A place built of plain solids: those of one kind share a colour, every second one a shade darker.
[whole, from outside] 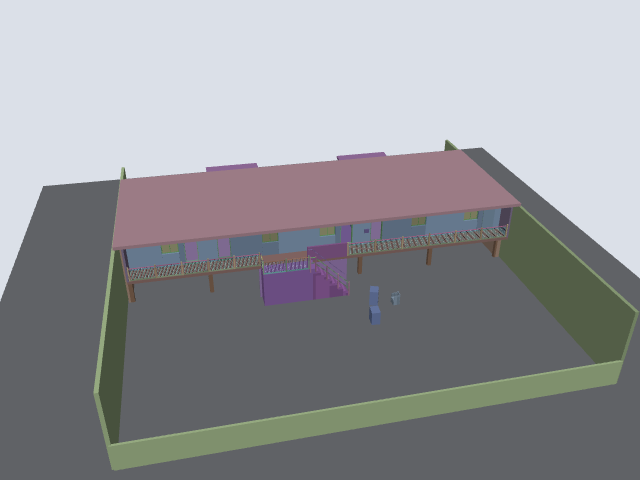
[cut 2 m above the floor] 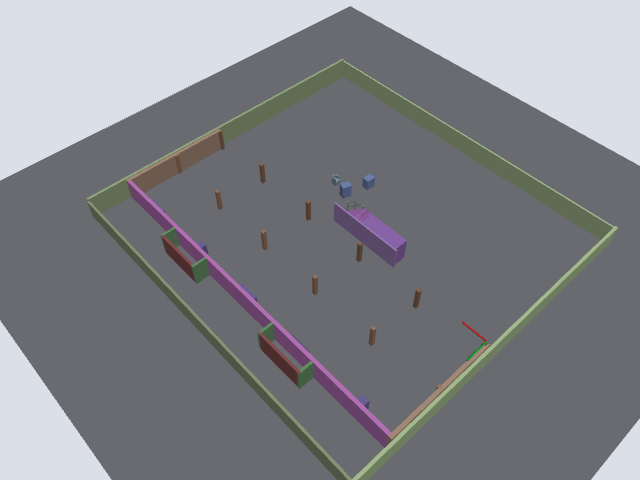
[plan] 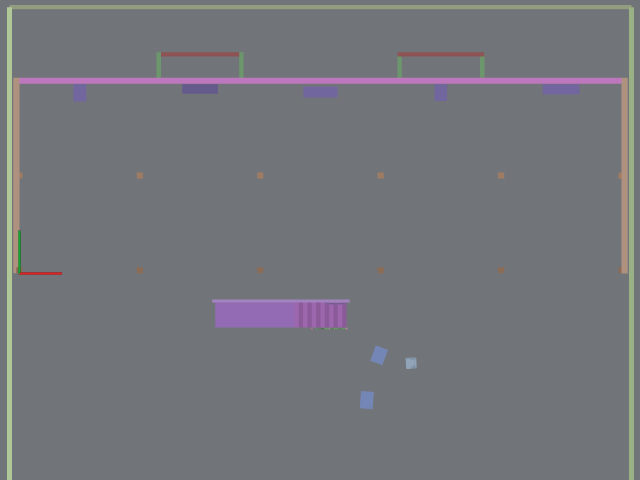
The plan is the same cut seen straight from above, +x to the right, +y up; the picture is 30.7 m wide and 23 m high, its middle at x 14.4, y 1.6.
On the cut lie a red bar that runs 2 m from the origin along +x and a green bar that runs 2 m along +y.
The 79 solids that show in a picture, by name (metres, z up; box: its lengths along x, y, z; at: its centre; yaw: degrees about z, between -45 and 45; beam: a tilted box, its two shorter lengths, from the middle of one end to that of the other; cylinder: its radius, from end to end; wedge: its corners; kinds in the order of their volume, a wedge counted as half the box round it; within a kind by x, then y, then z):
{
 "roof_1": {"box": [29.85, 11.18, 0.25], "at": [14.42, 3.99, 5.54]},
 "site_fence_1": {"box": [0.24, 28.08, 5.47], "at": [-0.48, -1.28, 2.68]},
 "site_fence_2": {"box": [29.81, 0.15, 1.85], "at": [14.42, -15.32, 0.88]},
 "site_fence_3": {"box": [0.24, 28.08, 5.47], "at": [29.33, -1.28, 2.68]},
 "gable_1": {"box": [0.3, 9.38, 5.47], "at": [-0.15, 4.69, 2.68]},
 "gable_2": {"box": [0.3, 9.38, 5.47], "at": [29.0, 4.69, 2.68]},
 "back_1": {"box": [28.85, 0.3, 2.51], "at": [14.42, 9.23, 1.2]},
 "unit_floor_1": {"box": [5.53, 8.78, 0.39], "at": [14.42, 4.69, 2.66]},
 "face_1": {"box": [2.52, 0.3, 2.96], "at": [1.26, 0.15, 3.94]},
 "face_2": {"box": [1.2, 0.3, 1.3], "at": [3.12, 0.15, 3.11]},
 "face_3": {"box": [0.4, 0.3, 2.96], "at": [3.92, 0.15, 3.94]},
 "face_4": {"box": [1.4, 0.3, 2.96], "at": [5.77, 0.15, 3.94]},
 "face_5": {"box": [2.32, 0.3, 2.96], "at": [8.58, 0.15, 3.94]},
 "face_6": {"box": [1.2, 0.3, 1.3], "at": [10.34, 0.15, 3.11]},
 "face_7": {"box": [3.12, 0.3, 2.96], "at": [12.5, 0.15, 3.94]},
 "face_8": {"box": [1.2, 0.3, 1.3], "at": [14.66, 0.15, 3.11]},
 "face_9": {"box": [0.4, 0.3, 2.96], "at": [15.46, 0.15, 3.94]},
 "face_10": {"box": [1.4, 0.3, 2.96], "at": [17.31, 0.15, 3.94]},
 "face_11": {"box": [2.32, 0.3, 2.96], "at": [20.12, 0.15, 3.94]},
 "face_12": {"box": [1.2, 0.3, 1.3], "at": [21.88, 0.15, 3.11]},
 "face_13": {"box": [3.12, 0.3, 2.96], "at": [24.04, 0.15, 3.94]},
 "face_14": {"box": [1.2, 0.3, 1.3], "at": [26.2, 0.15, 3.11]},
 "face_15": {"box": [0.4, 0.3, 2.96], "at": [27.0, 0.15, 3.94]},
 "face_16": {"box": [0.7, 0.3, 2.96], "at": [28.5, 0.15, 3.94]},
 "head_1": {"box": [3.8, 1.2, 2.76], "at": [11.27, -2.0, 1.33]},
 "step_1": {"box": [0.51, 1.2, 2.55], "at": [13.13, -2.0, 1.23]},
 "step_2": {"box": [0.63, 1.2, 2.34], "at": [13.28, -2.0, 1.12]},
 "step_3": {"box": [0.63, 1.2, 2.13], "at": [13.49, -2.0, 1.02]},
 "step_4": {"box": [0.63, 1.2, 1.93], "at": [13.69, -2.0, 0.91]},
 "step_5": {"box": [0.63, 1.2, 1.72], "at": [13.9, -2.0, 0.81]},
 "step_6": {"box": [0.63, 1.2, 1.51], "at": [14.11, -2.0, 0.7]},
 "step_7": {"box": [0.63, 1.2, 1.3], "at": [14.32, -2.0, 0.6]},
 "step_8": {"box": [0.63, 1.2, 1.09], "at": [14.53, -2.0, 0.5]},
 "step_9": {"box": [0.63, 1.2, 0.88], "at": [14.74, -2.0, 0.39]},
 "step_10": {"box": [0.63, 1.2, 0.68], "at": [14.94, -2.0, 0.29]},
 "step_11": {"box": [0.63, 1.2, 0.47], "at": [15.15, -2.0, 0.18]},
 "step_12": {"box": [0.63, 1.2, 0.26], "at": [15.36, -2.0, 0.08]},
 "site_backwall_1": {"box": [29.81, 0.2, 1.85], "at": [14.42, 12.76, 0.88]},
 "deck_1": {"box": [28.85, 1.4, 0.24], "at": [14.42, -0.7, 2.59]},
 "bay_back_1": {"box": [4.17, 0.21, 5.47], "at": [8.65, 10.5, 2.68]},
 "bay_back_2": {"box": [4.17, 0.21, 5.47], "at": [20.19, 10.5, 2.68]},
 "bay_side_1": {"box": [0.21, 1.22, 5.47], "at": [6.67, 9.99, 2.68]},
 "bay_side_2": {"box": [0.21, 1.22, 5.47], "at": [10.63, 9.99, 2.68]},
 "bay_side_3": {"box": [0.21, 1.22, 5.47], "at": [18.21, 9.99, 2.68]},
 "bay_side_4": {"box": [0.21, 1.22, 5.47], "at": [22.17, 9.99, 2.68]},
 "piece_1": {"box": [0.62, 0.83, 1.09], "at": [2.88, 8.65, 0.49]},
 "piece_2": {"box": [1.72, 0.46, 1.02], "at": [8.65, 8.83, 0.46]},
 "piece_3": {"box": [1.65, 0.52, 1.0], "at": [14.42, 8.69, 0.45]},
 "piece_4": {"box": [0.6, 0.81, 1.1], "at": [20.19, 8.66, 0.5]},
 "piece_5": {"box": [1.76, 0.5, 1.01], "at": [25.95, 8.82, 0.45]},
 "spine_1": {"box": [6.6, 0.15, 2.53], "at": [12.52, -1.32, 1.21]},
 "column_1": {"box": [0.3, 0.3, 2.51], "at": [0.0, 0.15, 1.2]},
 "column_2": {"box": [0.3, 0.3, 2.51], "at": [5.77, 0.15, 1.2]},
 "column_3": {"box": [0.3, 0.3, 2.51], "at": [5.77, 4.69, 1.2]},
 "column_4": {"box": [0.3, 0.3, 2.51], "at": [11.54, 0.15, 1.2]},
 "column_5": {"box": [0.3, 0.3, 2.51], "at": [11.54, 4.69, 1.2]},
 "column_6": {"box": [0.3, 0.3, 2.51], "at": [17.31, 0.15, 1.2]},
 "column_7": {"box": [0.3, 0.3, 2.51], "at": [17.31, 4.69, 1.2]},
 "column_8": {"box": [0.3, 0.3, 2.51], "at": [23.08, 0.15, 1.2]},
 "column_9": {"box": [0.3, 0.3, 2.51], "at": [23.08, 4.69, 1.2]},
 "column_10": {"box": [0.3, 0.3, 2.51], "at": [28.85, 0.15, 1.2]},
 "column_11": {"box": [0.3, 0.3, 2.51], "at": [28.85, 4.69, 1.2]},
 "bay_roof_1": {"box": [4.37, 1.37, 0.2], "at": [8.65, 10.01, 5.52]},
 "bay_roof_2": {"box": [4.37, 1.37, 0.2], "at": [20.19, 10.01, 5.52]},
 "deck_end_1": {"box": [0.15, 1.4, 2.75], "at": [0.07, -0.7, 4.03]},
 "deck_end_2": {"box": [0.15, 1.4, 2.75], "at": [28.77, -0.7, 4.03]},
 "foot_bin_1": {"box": [0.62, 0.83, 1.06], "at": [16.64, -6.07, 0.48], "yaw": -4.1},
 "foot_bin_2": {"box": [0.62, 0.78, 1.25], "at": [17.23, -3.92, 0.57], "yaw": -19.9},
 "deck_guard_stair_1": {"box": [3.01, 0.15, 1.15], "at": [14.32, -1.32, 3.23]},
 "doorleaf_door_1": {"box": [0.89, 0.036, 1.97], "at": [4.59, 0.28, 3.79]},
 "doorleaf_door_2": {"box": [0.88, 0.042, 1.97], "at": [6.94, 0.28, 3.79]},
 "doorleaf_door_3": {"box": [0.88, 0.041, 1.96], "at": [18.48, 0.28, 3.79]},
 "kwblind_1": {"box": [1.1, 0.03, 0.95], "at": [3.12, 0.15, 4.28]},
 "kwblind_2": {"box": [1.1, 0.03, 0.95], "at": [10.34, 0.15, 4.28]},
 "kwblind_3": {"box": [1.1, 0.03, 0.95], "at": [14.66, 0.15, 4.28]},
 "kwblind_4": {"box": [1.1, 0.03, 0.95], "at": [21.88, 0.15, 4.28]},
 "kwblind_5": {"box": [1.1, 0.03, 0.95], "at": [26.2, 0.15, 4.28]},
 "foot_chair_1": {"box": [0.45, 0.5, 0.49], "at": [18.75, -4.3, 0.2], "yaw": 3.3},
 "more_security_gate_gate_1": {"box": [0.95, 0.06, 2.0], "at": [27.67, -0.03, 3.81]}
}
